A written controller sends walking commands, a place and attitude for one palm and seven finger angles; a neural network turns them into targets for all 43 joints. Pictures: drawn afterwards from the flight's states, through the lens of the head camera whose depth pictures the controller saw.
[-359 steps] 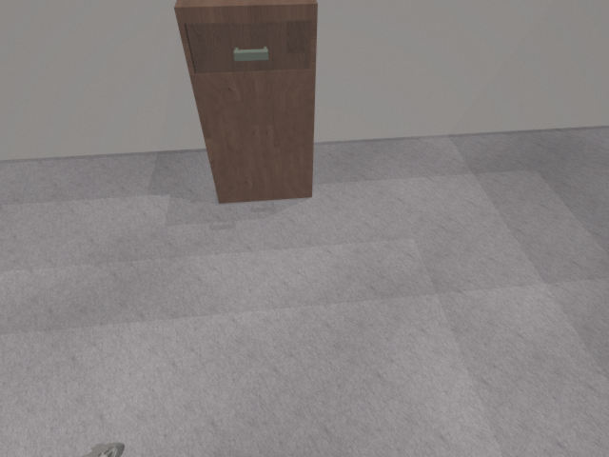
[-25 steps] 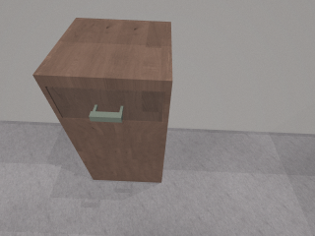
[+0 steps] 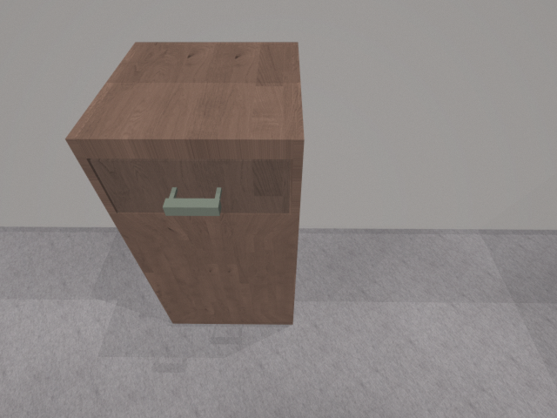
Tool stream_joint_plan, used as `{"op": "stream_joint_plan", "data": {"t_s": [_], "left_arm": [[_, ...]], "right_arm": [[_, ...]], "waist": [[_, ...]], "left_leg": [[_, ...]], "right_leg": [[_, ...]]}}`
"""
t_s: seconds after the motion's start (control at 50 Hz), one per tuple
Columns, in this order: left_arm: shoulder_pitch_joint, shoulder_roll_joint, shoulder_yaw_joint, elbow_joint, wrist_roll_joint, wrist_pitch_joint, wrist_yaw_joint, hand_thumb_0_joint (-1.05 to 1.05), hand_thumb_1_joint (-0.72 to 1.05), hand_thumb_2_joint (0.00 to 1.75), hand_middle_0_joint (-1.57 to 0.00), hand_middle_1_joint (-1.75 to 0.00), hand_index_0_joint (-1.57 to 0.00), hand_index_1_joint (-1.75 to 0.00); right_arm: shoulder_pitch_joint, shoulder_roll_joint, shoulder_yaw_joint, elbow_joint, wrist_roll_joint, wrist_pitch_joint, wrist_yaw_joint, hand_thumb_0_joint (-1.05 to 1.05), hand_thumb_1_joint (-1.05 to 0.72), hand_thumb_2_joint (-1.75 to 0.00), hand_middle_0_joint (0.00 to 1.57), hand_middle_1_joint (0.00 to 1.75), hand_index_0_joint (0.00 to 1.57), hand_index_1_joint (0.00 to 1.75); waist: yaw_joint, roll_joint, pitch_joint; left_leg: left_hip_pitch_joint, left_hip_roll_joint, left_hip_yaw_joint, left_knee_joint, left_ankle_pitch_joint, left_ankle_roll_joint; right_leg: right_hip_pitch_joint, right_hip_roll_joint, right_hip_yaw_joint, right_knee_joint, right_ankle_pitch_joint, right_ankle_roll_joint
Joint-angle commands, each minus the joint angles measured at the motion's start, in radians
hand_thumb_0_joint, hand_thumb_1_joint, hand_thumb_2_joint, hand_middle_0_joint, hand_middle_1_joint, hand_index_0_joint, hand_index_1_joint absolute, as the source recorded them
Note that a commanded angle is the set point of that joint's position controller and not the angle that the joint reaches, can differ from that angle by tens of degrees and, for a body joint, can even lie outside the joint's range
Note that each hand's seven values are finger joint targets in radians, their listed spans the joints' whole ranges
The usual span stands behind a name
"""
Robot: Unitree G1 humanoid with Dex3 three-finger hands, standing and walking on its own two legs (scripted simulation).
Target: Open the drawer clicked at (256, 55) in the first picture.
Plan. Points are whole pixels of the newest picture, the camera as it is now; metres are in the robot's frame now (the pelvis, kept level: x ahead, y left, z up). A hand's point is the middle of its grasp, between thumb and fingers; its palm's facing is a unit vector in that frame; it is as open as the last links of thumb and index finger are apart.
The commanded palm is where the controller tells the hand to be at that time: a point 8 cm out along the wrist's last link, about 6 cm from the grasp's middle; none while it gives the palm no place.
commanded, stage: raise the hand with hooked fingers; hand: left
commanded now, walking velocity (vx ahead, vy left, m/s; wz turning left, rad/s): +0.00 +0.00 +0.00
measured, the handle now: (194, 199) +0.54 +0.22 -0.04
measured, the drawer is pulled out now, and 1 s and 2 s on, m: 0.00 0.00 0.00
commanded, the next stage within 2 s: move the hooked fingers above the handle in 1.96 s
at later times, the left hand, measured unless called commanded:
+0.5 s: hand (157, 407) +0.15 +0.19 -0.06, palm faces -0.07 -0.13 -0.99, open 8.6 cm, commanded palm +0.15 +0.21 -0.01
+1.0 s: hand (138, 341) +0.22 +0.22 +0.00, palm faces +0.00 -0.08 -1.00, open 11.6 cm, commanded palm +0.20 +0.22 +0.06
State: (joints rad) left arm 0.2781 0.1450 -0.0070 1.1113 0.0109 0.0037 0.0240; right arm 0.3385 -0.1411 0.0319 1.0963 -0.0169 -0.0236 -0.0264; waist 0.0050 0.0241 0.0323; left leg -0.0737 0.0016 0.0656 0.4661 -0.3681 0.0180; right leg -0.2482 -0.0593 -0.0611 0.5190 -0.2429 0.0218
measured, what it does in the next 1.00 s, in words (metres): stands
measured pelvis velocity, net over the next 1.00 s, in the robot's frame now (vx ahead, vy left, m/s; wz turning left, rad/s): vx -0.02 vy -0.02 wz -0.01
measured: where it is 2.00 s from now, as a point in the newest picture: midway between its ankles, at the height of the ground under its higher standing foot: outside the picture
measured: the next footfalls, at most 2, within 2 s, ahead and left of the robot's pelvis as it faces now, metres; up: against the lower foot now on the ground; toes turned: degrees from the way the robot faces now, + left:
none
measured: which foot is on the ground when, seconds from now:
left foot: down 0.00-1.00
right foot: down 0.00-1.00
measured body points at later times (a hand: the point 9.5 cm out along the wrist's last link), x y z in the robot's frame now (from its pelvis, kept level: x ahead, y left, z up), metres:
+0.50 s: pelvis -0.03 -0.03 -0.03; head +0.02 -0.04 +0.42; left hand +0.15 +0.19 -0.01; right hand +0.24 -0.28 -0.08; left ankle -0.07 +0.10 -0.73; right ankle +0.02 -0.14 -0.74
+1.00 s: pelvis -0.02 -0.02 -0.02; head +0.02 -0.05 +0.43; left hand +0.21 +0.22 +0.05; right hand +0.14 -0.25 -0.14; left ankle -0.07 +0.10 -0.74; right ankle +0.02 -0.13 -0.74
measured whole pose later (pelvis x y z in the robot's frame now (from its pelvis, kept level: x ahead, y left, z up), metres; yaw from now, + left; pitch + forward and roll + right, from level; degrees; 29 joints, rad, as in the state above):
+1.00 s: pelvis -0.02 -0.02 -0.02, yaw +0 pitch +7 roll +1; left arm 0.24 0.37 -0.03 0.01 1.04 -0.01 0.33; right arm 0.19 -0.24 -0.02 0.62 -0.06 0.06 -0.01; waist 0.06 0.05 -0.03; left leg -0.37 0.02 0.07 0.66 -0.41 0.00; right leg -0.53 -0.05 -0.05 0.68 -0.27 -0.01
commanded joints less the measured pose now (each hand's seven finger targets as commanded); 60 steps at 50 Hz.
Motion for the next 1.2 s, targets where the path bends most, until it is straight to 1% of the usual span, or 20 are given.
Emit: {"op": "stream_joint_plan", "data": {"t_s": [0.0, 0.02, 0.04, 0.06, 0.08, 0.1, 0.12, 0.14, 0.18, 0.22, 0.26, 0.3, 0.34, 0.4, 0.48, 0.6, 0.72, 0.8, 0.98, 1.18], "left_arm": [[0.055, 0.082, 0.016, -0.017, -0.005, -0.017, 0.006, 0.0, 0.9, 0.9, -0.2, -0.3, -0.2, -0.3], [0.06, 0.078, 0.017, -0.013, -0.004, -0.018, 0.006, 0.0, 0.9, 0.9, -0.2, -0.3, -0.2, -0.3], [0.147, 0.138, 0.024, 0.023, 0.002, -0.034, 0.052, 0.0, 0.9, 0.9, -0.2, -0.3, -0.2, -0.3], [-0.671, 0.404, -0.019, -1.47, 0.154, -0.201, 0.052, 0.0, 0.88, 0.89, -0.2, -0.32, -0.2, -0.32], [-0.231, 0.348, 0.025, -1.198, 0.178, -0.097, 0.135, 0.0, 0.85, 0.88, -0.2, -0.33, -0.2, -0.33], [0.001, 0.174, -0.05, -1.083, 0.177, 0.055, 0.183, 0.0, 0.83, 0.87, -0.21, -0.34, -0.21, -0.34], [0.021, 0.096, -0.112, -1.101, 0.236, 0.068, 0.184, 0.0, 0.81, 0.86, -0.21, -0.36, -0.21, -0.36], [-0.03, 0.158, -0.101, -1.149, 0.315, 0.057, 0.197, 0.0, 0.78, 0.85, -0.21, -0.37, -0.21, -0.37], [0.01, 0.231, -0.061, -1.126, 0.537, 0.029, 0.246, 0.0, 0.74, 0.83, -0.21, -0.4, -0.21, -0.4], [0.208, 0.22, -0.028, -1.082, 0.733, 0.021, 0.3, 0.0, 0.69, 0.81, -0.22, -0.43, -0.22, -0.43], [0.386, 0.173, -0.045, -0.998, 0.889, 0.006, 0.345, 0.0, 0.64, 0.79, -0.22, -0.47, -0.22, -0.47], [0.444, 0.192, -0.014, -1.024, 0.977, -0.04, 0.373, 0.0, 0.6, 0.77, -0.22, -0.5, -0.22, -0.5], [0.38, 0.24, 0.024, -1.117, 1.049, -0.088, 0.409, 0.0, 0.55, 0.75, -0.22, -0.53, -0.22, -0.53], [0.2, 0.308, 0.091, -1.185, 1.134, -0.102, 0.489, 0.0, 0.48, 0.72, -0.23, -0.57, -0.23, -0.57], [-0.046, 0.327, 0.091, -1.303, 1.145, -0.089, 0.569, 0.0, 0.39, 0.68, -0.24, -0.63, -0.24, -0.63], [-0.225, 0.353, 0.049, -1.326, 1.1, -0.054, 0.547, 0.0, 0.25, 0.62, -0.25, -0.72, -0.25, -0.72], [-0.078, 0.335, 0.032, -1.214, 1.028, 0.065, 0.395, 0.0, 0.11, 0.56, -0.26, -0.81, -0.26, -0.81], [-0.055, 0.378, 0.073, -1.237, 1.018, 0.049, 0.325, 0.0, 0.01, 0.52, -0.26, -0.87, -0.26, -0.87], [-0.194, 0.405, 0.11, -1.301, 1.019, -0.037, 0.377, 0.0, -0.2, 0.43, -0.28, -1.0, -0.28, -1.0], [-0.364, 0.409, 0.043, -1.267, 1.008, 0.048, 0.304, 0.0, -0.43, 0.33, -0.29, -1.15, -0.29, -1.15]], "right_arm": [[0.086, -0.093, -0.018, -0.01, 0.003, -0.01, -0.013, 0.0, -0.9, -0.9, 0.2, 0.3, 0.2, 0.3], [0.083, -0.093, -0.018, -0.006, 0.003, -0.01, -0.013, 0.0, -0.9, -0.9, 0.2, 0.3, 0.2, 0.3], [-0.037, -0.135, -0.044, -0.077, 0.017, -0.014, -0.004, 0.0, -0.9, -0.9, 0.2, 0.3, 0.2, 0.3], [-0.045, -0.285, -0.045, -0.403, 0.067, -0.175, -0.051, 0.0, -0.9, -0.9, 0.2, 0.3, 0.2, 0.3], [-0.13, -0.206, -0.069, -0.361, 0.057, -0.265, -0.087, 0.0, -0.9, -0.9, 0.2, 0.3, 0.2, 0.3], [-0.129, -0.163, -0.081, -0.342, 0.081, -0.299, -0.079, 0.0, -0.9, -0.9, 0.2, 0.3, 0.2, 0.3], [-0.119, -0.161, -0.066, -0.34, 0.069, -0.316, -0.072, 0.0, -0.9, -0.9, 0.2, 0.3, 0.2, 0.3], [-0.177, -0.2, -0.069, -0.385, 0.051, -0.321, -0.07, 0.0, -0.9, -0.9, 0.2, 0.3, 0.2, 0.3], [-0.175, -0.239, -0.07, -0.446, -0.007, -0.28, -0.059, 0.0, -0.9, -0.9, 0.2, 0.3, 0.2, 0.3], [-0.202, -0.227, -0.096, -0.55, -0.031, -0.227, -0.022, 0.0, -0.9, -0.9, 0.2, 0.3, 0.2, 0.3], [-0.252, -0.232, -0.113, -0.61, -0.051, -0.138, 0.02, 0.0, -0.9, -0.9, 0.2, 0.3, 0.2, 0.3], [-0.3, -0.226, -0.111, -0.666, -0.041, -0.062, 0.063, 0.0, -0.9, -0.9, 0.2, 0.3, 0.2, 0.3], [-0.356, -0.219, -0.104, -0.716, -0.032, -0.017, 0.083, 0.0, -0.9, -0.9, 0.2, 0.3, 0.2, 0.3], [-0.352, -0.205, -0.107, -0.718, -0.037, 0.031, 0.086, 0.0, -0.9, -0.9, 0.2, 0.3, 0.2, 0.3], [-0.321, -0.187, -0.127, -0.715, -0.055, 0.037, 0.061, 0.0, -0.9, -0.9, 0.2, 0.3, 0.2, 0.3], [-0.339, -0.178, -0.106, -0.689, -0.067, 0.033, 0.028, 0.0, -0.9, -0.9, 0.2, 0.3, 0.2, 0.3], [-0.357, -0.176, -0.073, -0.685, -0.038, 0.046, 0.005, 0.0, -0.9, -0.9, 0.2, 0.3, 0.2, 0.3], [-0.351, -0.185, -0.06, -0.687, -0.034, 0.043, 0.001, 0.0, -0.9, -0.9, 0.2, 0.3, 0.2, 0.3], [-0.292, -0.201, -0.101, -0.652, -0.035, 0.019, 0.009, 0.0, -0.9, -0.9, 0.2, 0.3, 0.2, 0.3], [-0.315, -0.212, -0.103, -0.63, -0.011, 0.033, 0.007, 0.0, -0.9, -0.9, 0.2, 0.3, 0.2, 0.3]], "waist": [[-0.003, -0.008, 0.057], [0.0, 0.003, 0.056], [0.044, -0.213, 0.093], [-0.047, 0.135, -0.433], [0.026, 0.318, -0.386], [0.004, 0.261, -0.208], [0.004, 0.146, -0.14], [-0.009, 0.052, -0.06], [-0.021, -0.144, -0.098], [0.049, -0.136, -0.164], [0.088, -0.209, -0.098], [0.127, -0.238, -0.112], [0.143, -0.174, -0.186], [0.127, -0.121, -0.239], [0.067, -0.019, -0.389], [0.005, 0.024, -0.405], [0.049, -0.088, -0.317], [0.085, -0.084, -0.28], [0.069, -0.021, -0.318], [0.076, 0.007, -0.306]], "left_leg": [[-0.156, 0.104, -0.079, -0.127, 0.243, 0.024], [-0.155, 0.104, -0.073, -0.124, 0.239, 0.023], [-0.25, 0.12, -0.041, 0.083, 0.359, -0.009], [-0.012, 0.016, -0.055, -0.054, 0.533, 0.029], [0.024, 0.041, -0.045, -0.059, 0.713, 0.001], [-0.071, 0.043, -0.063, -0.097, 0.64, -0.051], [-0.122, 0.04, -0.051, -0.061, 0.562, -0.046], [-0.204, 0.02, -0.081, -0.024, 0.415, -0.025], [-0.305, -0.008, -0.091, 0.039, 0.286, -0.001], [-0.34, -0.041, -0.062, 0.077, 0.244, -0.014], [-0.438, -0.039, -0.044, 0.098, 0.195, -0.023], [-0.503, -0.046, -0.028, 0.123, 0.182, -0.022], [-0.521, -0.055, -0.018, 0.144, 0.163, -0.018], [-0.531, -0.071, -0.022, 0.202, 0.12, -0.007], [-0.448, -0.069, -0.033, 0.302, 0.133, 0.006], [-0.398, -0.059, -0.043, 0.339, 0.139, 0.014], [-0.435, -0.041, -0.038, 0.196, 0.174, 0.008], [-0.421, -0.031, -0.037, 0.122, 0.175, 0.007], [-0.322, -0.034, -0.043, 0.094, 0.262, 0.005], [-0.227, -0.025, -0.046, 0.025, 0.369, -0.005]], "right_leg": [[0.095, -0.04, 0.051, -0.039, 0.185, -0.056], [0.094, -0.043, 0.051, -0.042, 0.185, -0.056], [0.093, -0.097, 0.092, -0.023, 0.624, -0.041], [0.186, 0.013, 0.169, 0.05, 0.465, -0.067], [0.103, 0.035, 0.084, 0.079, 0.21, -0.088], [-0.025, 0.052, 0.027, 0.111, 0.025, -0.069], [-0.059, 0.053, 0.004, 0.067, 0.051, -0.053], [-0.092, 0.059, 0.047, 0.024, 0.087, -0.065], [-0.151, 0.068, 0.056, 0.036, 0.012, -0.073], [-0.135, 0.076, 0.081, 0.04, -0.102, -0.083], [-0.156, 0.081, 0.111, 0.05, -0.099, -0.097], [-0.12, 0.075, 0.151, 0.077, -0.015, -0.105], [-0.085, 0.066, 0.164, 0.116, 0.017, -0.105], [-0.145, 0.067, 0.192, 0.152, -0.007, -0.1], [-0.254, 0.053, 0.21, 0.199, 0.021, -0.091], [-0.282, 0.056, 0.148, 0.202, 0.035, -0.073], [-0.06, 0.055, 0.093, 0.131, 0.127, -0.059], [0.003, 0.049, 0.092, 0.094, 0.093, -0.064], [0.001, 0.049, 0.059, 0.087, 0.159, -0.069], [0.052, 0.053, 0.032, 0.049, 0.216, -0.07]]}}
